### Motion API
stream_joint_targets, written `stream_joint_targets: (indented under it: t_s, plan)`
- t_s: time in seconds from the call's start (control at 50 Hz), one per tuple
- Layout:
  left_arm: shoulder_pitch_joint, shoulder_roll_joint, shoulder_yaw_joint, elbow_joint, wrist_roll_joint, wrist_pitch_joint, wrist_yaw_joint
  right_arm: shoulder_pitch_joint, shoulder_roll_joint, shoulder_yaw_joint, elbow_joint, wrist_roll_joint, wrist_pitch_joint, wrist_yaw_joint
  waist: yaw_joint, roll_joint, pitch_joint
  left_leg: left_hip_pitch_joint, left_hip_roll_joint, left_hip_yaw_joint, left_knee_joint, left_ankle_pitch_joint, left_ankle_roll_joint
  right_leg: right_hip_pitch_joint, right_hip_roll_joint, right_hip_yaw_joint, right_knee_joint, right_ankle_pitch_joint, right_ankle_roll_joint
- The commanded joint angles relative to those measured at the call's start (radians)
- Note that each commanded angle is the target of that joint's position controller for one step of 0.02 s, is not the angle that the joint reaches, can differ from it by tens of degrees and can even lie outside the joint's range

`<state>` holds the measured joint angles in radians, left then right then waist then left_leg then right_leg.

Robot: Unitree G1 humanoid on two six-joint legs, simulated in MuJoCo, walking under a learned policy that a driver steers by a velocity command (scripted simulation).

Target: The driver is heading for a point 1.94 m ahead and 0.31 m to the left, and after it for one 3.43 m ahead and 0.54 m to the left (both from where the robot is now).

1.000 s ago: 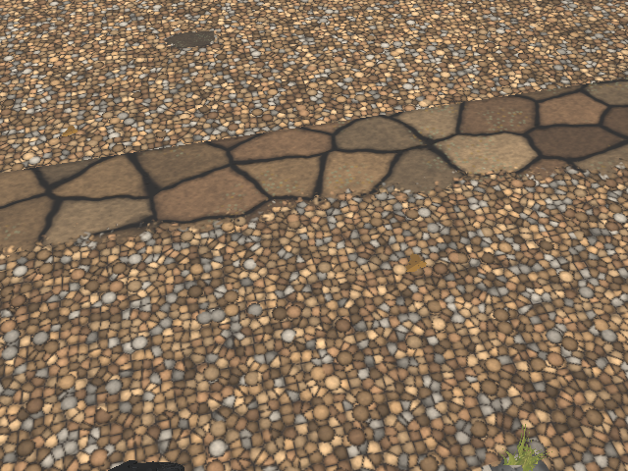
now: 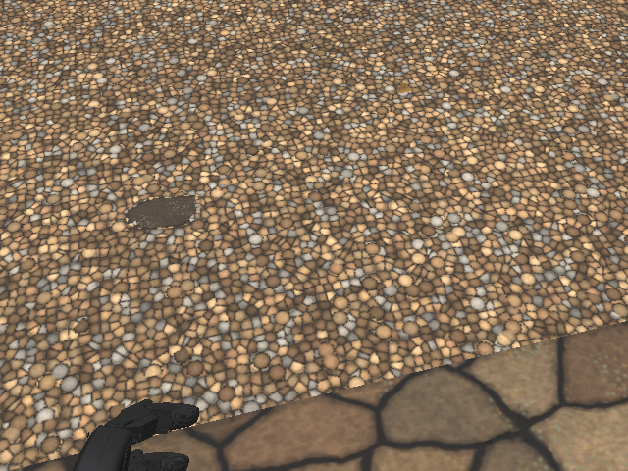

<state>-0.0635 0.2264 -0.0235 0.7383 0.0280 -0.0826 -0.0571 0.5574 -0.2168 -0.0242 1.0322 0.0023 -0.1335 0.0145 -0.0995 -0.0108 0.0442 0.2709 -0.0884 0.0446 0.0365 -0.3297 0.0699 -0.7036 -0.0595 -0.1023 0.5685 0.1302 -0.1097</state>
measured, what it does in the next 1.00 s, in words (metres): walks ahead: right foot, then left foot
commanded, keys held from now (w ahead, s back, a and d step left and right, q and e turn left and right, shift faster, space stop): shift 1.00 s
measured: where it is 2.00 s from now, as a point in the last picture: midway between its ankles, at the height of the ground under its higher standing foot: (271, 351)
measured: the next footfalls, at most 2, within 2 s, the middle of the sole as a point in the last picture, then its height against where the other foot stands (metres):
right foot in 0.06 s outside the picture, level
left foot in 0.48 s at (246, 456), level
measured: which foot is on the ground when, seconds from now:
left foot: down 0.00-0.08, up 0.10-0.46, down 0.48-1.00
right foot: up 0.00-0.04, down 0.06-0.50, up 0.52-0.76, down 0.78-1.00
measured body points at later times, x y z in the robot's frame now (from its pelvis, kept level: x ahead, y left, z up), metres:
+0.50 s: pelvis +0.33 +0.01 +0.01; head +0.35 +0.01 +0.46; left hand +0.37 +0.27 -0.13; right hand +0.51 -0.23 -0.09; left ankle +0.46 +0.11 -0.72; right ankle +0.26 -0.08 -0.72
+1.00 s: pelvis +0.38 +0.00 +0.01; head +0.39 -0.01 +0.46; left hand +0.42 +0.25 -0.14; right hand +0.46 -0.26 -0.13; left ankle +0.45 +0.12 -0.72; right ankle +0.35 -0.12 -0.72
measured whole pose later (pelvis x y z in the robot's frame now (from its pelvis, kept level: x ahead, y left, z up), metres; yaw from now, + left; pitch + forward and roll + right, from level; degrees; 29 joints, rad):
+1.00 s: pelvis +0.38 +0.00 +0.01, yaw -1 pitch +0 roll +0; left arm 0.25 0.21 0.02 1.08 0.01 -0.02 0.03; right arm 0.16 -0.23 -0.04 1.00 -0.01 -0.01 -0.03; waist 0.00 0.01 0.01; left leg -0.34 0.00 0.00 0.49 -0.15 0.00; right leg -0.20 -0.01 -0.01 0.53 -0.33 0.00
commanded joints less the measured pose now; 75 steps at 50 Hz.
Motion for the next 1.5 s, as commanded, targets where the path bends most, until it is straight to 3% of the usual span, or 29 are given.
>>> stream_joint_targets:
  t_s: [0.02,0.06,0.08,0.1,0.12,0.14,0.16,0.2,0.28,0.36,0.44,0.48,0.5,0.52,0.54,0.56,0.6,0.64,0.72,0.78,0.8,0.86,1.2,1.34,1.36,1.4,1.42,1.44,1.5]
  plan:
    - [0.128,0.124,0.036,-0.007,0.015,-0.018,0.023,-0.009,-0.211,-0.035,-0.035,-0.019,0.008,-0.028,0.149,0.106,-0.040,-0.126,0.244,-0.015,0.296,1.353,0.029,0.358,0.145,-0.057,-0.038,-0.075,-0.037]
    - [0.491,0.175,0.062,0.112,0.032,-0.033,0.052,-0.078,-0.218,-0.037,-0.044,-0.015,0.026,-0.045,0.313,0.124,-0.195,-0.254,0.206,0.003,0.791,1.162,0.009,0.725,0.070,0.034,-0.123,0.058,-0.071]
    - [0.586,0.257,0.080,0.138,0.046,-0.034,0.062,-0.051,-0.123,-0.022,-0.075,-0.011,0.025,-0.043,0.277,-0.051,-0.309,-0.474,0.081,0.027,1.181,0.337,0.007,0.954,-0.191,0.244,0.022,0.470,-0.097]
    - [0.589,0.292,0.097,0.143,0.035,-0.034,0.040,0.157,-0.043,-0.005,-0.064,0.079,0.026,-0.043,0.182,-0.276,-0.571,-0.837,-0.057,-0.132,1.595,-0.297,-0.031,1.339,-0.471,0.707,0.047,0.865,-0.329]
    - [0.507,0.185,0.085,0.107,-0.028,-0.032,0.024,0.049,-0.111,-0.001,-0.031,0.010,0.012,-0.012,0.256,-0.081,-0.635,-0.856,0.006,-0.311,1.554,-0.237,-0.017,1.271,-0.329,0.674,-0.052,0.568,-0.297]
    - [0.388,0.160,0.078,0.097,-0.038,-0.037,0.021,-0.096,-0.140,-0.017,-0.101,0.045,0.013,-0.007,0.208,-0.066,-0.388,-0.909,0.064,-0.249,1.472,-0.190,-0.024,1.072,-0.295,0.502,-0.116,0.456,-0.263]
    - [0.282,0.136,0.070,0.092,-0.040,-0.045,0.019,-0.189,-0.148,-0.018,-0.128,0.037,0.016,-0.013,0.153,0.061,-0.226,-0.887,0.114,-0.181,1.399,-0.133,-0.040,0.832,-0.255,0.417,-0.191,0.419,-0.222]
    - [0.238,0.078,0.048,0.113,-0.020,-0.057,0.014,-0.210,-0.116,-0.026,-0.136,0.022,0.044,-0.020,0.079,0.059,-0.096,-0.790,0.155,-0.141,1.300,-0.080,-0.052,0.563,-0.202,0.302,-0.289,0.473,-0.183]
    - [0.218,0.120,0.052,0.153,-0.009,-0.052,0.029,-0.229,-0.048,-0.011,-0.162,0.014,0.065,-0.029,0.029,-0.036,-0.069,-0.702,0.162,-0.082,0.958,0.070,-0.080,0.385,-0.104,0.121,-0.335,0.592,-0.144]
    - [0.289,0.174,0.067,0.185,-0.029,-0.024,0.058,-0.394,-0.072,-0.006,-0.191,0.000,0.061,-0.023,0.101,-0.054,-0.134,-0.652,0.122,-0.048,0.637,0.379,-0.084,0.501,-0.069,0.068,-0.310,0.470,-0.097]
    - [0.292,0.164,0.067,0.217,-0.036,0.002,0.062,-0.470,-0.120,-0.016,-0.209,-0.009,0.060,-0.013,0.111,-0.067,-0.109,-0.656,0.123,-0.074,0.518,0.374,-0.046,0.580,-0.119,0.119,-0.224,0.312,-0.076]
    - [0.287,0.152,0.065,0.228,-0.043,0.010,0.064,-0.416,-0.149,-0.032,-0.181,-0.024,0.053,-0.013,0.077,-0.039,-0.120,-0.551,0.107,-0.060,0.397,0.480,-0.009,0.578,-0.081,0.122,-0.107,0.197,-0.030]
    - [0.330,0.147,0.064,0.233,-0.029,0.005,0.065,-0.388,-0.203,-0.046,-0.172,-0.033,0.051,-0.021,0.088,0.023,-0.150,-0.443,0.172,-0.119,0.409,0.870,0.021,0.534,-0.019,0.096,-0.014,0.078,0.015]
    - [0.458,0.077,0.045,0.258,-0.015,-0.004,0.059,-0.378,-0.221,-0.045,-0.169,-0.042,0.058,-0.027,0.147,0.164,-0.247,-0.226,0.317,-0.247,0.488,1.199,0.146,0.387,0.049,0.079,0.122,-0.270,0.068]
    - [0.484,0.054,0.033,0.283,-0.024,0.004,0.057,-0.338,-0.131,-0.024,-0.159,-0.039,0.071,-0.024,0.110,0.221,-0.339,-0.157,0.415,-0.355,0.473,1.192,0.251,0.325,0.079,0.095,0.252,-0.620,0.105]
    - [0.414,0.105,0.045,0.270,-0.040,0.026,0.056,-0.328,-0.089,-0.010,-0.150,-0.027,0.076,-0.016,0.085,0.200,-0.325,-0.197,0.429,-0.412,0.421,0.996,0.266,0.275,0.067,0.135,0.340,-0.812,0.123]
    - [0.318,0.138,0.061,0.251,-0.041,0.075,0.074,-0.412,-0.130,-0.015,-0.161,-0.018,0.083,-0.016,0.097,0.101,-0.230,-0.375,0.404,-0.420,0.333,0.573,0.217,0.258,0.028,0.166,0.404,-0.785,0.140]
    - [0.309,0.123,0.065,0.253,-0.032,0.108,0.092,-0.516,-0.163,-0.025,-0.185,-0.024,0.094,-0.029,0.136,0.120,-0.159,-0.554,0.350,-0.366,0.259,0.310,0.159,0.327,0.010,0.154,0.317,-0.684,0.152]
    - [0.357,0.072,0.060,0.303,-0.026,0.109,0.098,-0.529,-0.138,-0.024,-0.172,-0.013,0.114,-0.045,0.157,0.138,-0.171,-0.647,0.260,-0.240,0.248,0.117,0.104,0.511,0.048,0.086,0.050,-0.424,0.133]
    - [0.328,0.118,0.065,0.291,0.003,0.111,0.092,-0.461,-0.115,-0.020,-0.136,-0.002,0.116,-0.046,0.130,0.071,-0.107,-0.703,0.195,-0.189,0.279,-0.153,0.002,0.544,-0.016,0.141,-0.129,-0.383,0.066]
    - [0.304,0.165,0.076,0.294,-0.009,0.108,0.092,-0.452,-0.111,-0.025,-0.142,-0.007,0.117,-0.046,0.092,-0.036,-0.052,-0.656,0.129,-0.108,0.301,-0.117,-0.031,0.401,-0.030,0.164,-0.161,-0.577,0.029]
    - [0.252,0.110,0.062,0.292,-0.010,0.071,0.091,-0.446,-0.094,-0.027,-0.114,-0.015,0.115,-0.053,0.076,-0.084,-0.022,-0.467,0.111,-0.073,0.398,0.091,-0.040,0.253,-0.027,0.181,-0.253,-0.645,0.062]
    - [0.385,0.066,0.053,0.327,-0.025,0.057,0.091,-0.404,-0.097,-0.033,-0.013,-0.001,0.130,-0.052,0.106,0.011,-0.053,-0.438,0.126,-0.086,0.450,0.356,-0.017,0.408,0.014,0.119,-0.160,-0.310,0.077]
    - [0.403,0.052,0.052,0.334,-0.024,0.060,0.092,-0.412,-0.092,-0.034,0.010,0.001,0.139,-0.056,0.103,0.004,-0.037,-0.433,0.126,-0.088,0.450,0.351,-0.020,0.414,0.018,0.112,-0.168,-0.305,0.080]
    - [0.447,0.053,0.056,0.354,-0.029,0.062,0.092,-0.379,-0.077,-0.032,0.032,0.004,0.140,-0.055,0.109,-0.016,-0.076,-0.427,0.090,-0.049,0.472,0.116,-0.019,0.435,0.021,0.115,-0.199,-0.524,0.063]
    - [0.503,0.137,0.085,0.345,-0.049,0.060,0.094,-0.452,-0.112,-0.047,0.002,0.020,0.127,-0.046,0.153,-0.093,0.046,-0.678,0.048,-0.005,0.591,-0.288,-0.020,0.454,-0.095,0.307,-0.326,-1.020,-0.043]
    - [0.515,0.196,0.105,0.342,-0.060,0.043,0.096,-0.549,-0.084,-0.039,-0.049,0.036,0.103,-0.034,0.175,-0.190,0.126,-0.826,0.066,0.024,0.722,-0.153,-0.017,0.499,-0.252,0.514,-0.453,-1.107,-0.118]
    - [0.505,0.199,0.111,0.334,-0.053,0.022,0.099,-0.611,-0.088,-0.040,-0.080,0.041,0.079,-0.025,0.185,-0.184,0.186,-0.965,0.131,-0.033,0.827,-0.103,-0.004,0.545,-0.346,0.627,-0.505,-1.032,-0.163]
    - [0.483,0.120,0.098,0.312,-0.049,-0.017,0.088,-0.582,-0.081,-0.047,-0.083,0.042,0.030,-0.004,0.149,-0.100,0.145,-1.156,0.216,-0.086,0.890,-0.034,0.010,0.745,-0.316,0.518,-0.451,-0.760,-0.112]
